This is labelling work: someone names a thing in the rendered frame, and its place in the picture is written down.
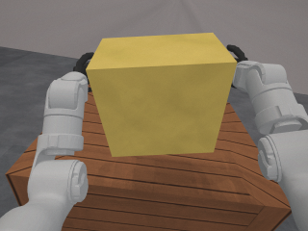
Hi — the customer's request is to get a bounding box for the left robot upper arm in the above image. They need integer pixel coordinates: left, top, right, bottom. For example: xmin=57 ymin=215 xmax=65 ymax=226
xmin=0 ymin=159 xmax=89 ymax=231

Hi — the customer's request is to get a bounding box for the right robot hand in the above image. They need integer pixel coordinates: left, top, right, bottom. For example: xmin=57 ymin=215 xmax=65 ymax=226
xmin=226 ymin=44 xmax=248 ymax=89

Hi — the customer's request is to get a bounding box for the left robot hand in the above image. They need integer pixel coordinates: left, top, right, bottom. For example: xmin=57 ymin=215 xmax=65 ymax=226
xmin=73 ymin=52 xmax=94 ymax=92

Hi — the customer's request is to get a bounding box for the pedestal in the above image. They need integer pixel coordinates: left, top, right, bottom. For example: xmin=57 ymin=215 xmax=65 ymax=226
xmin=5 ymin=84 xmax=292 ymax=231

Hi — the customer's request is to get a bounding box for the left robot forearm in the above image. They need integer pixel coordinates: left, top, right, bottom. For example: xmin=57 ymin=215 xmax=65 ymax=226
xmin=27 ymin=71 xmax=89 ymax=199

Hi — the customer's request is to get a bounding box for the right robot forearm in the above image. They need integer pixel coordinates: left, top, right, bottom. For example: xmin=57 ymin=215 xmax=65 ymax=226
xmin=232 ymin=61 xmax=308 ymax=135

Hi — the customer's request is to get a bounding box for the carton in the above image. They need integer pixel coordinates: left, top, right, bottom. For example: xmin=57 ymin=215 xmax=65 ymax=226
xmin=86 ymin=33 xmax=238 ymax=157

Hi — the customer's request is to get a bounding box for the right robot upper arm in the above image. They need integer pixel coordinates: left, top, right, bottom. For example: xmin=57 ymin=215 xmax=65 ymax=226
xmin=257 ymin=129 xmax=308 ymax=231

